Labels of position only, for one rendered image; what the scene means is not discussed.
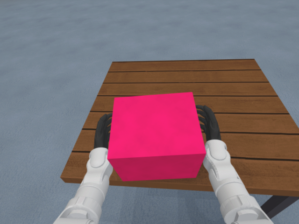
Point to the robot right forearm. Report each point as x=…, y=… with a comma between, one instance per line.
x=236, y=203

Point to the right robot hand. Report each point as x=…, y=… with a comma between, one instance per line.
x=210, y=127

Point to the table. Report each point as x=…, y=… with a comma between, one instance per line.
x=260, y=134

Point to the robot left forearm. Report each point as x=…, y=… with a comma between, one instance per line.
x=91, y=193

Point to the carton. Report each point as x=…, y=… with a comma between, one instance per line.
x=155, y=137

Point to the left robot hand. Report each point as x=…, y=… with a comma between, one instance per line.
x=102, y=134

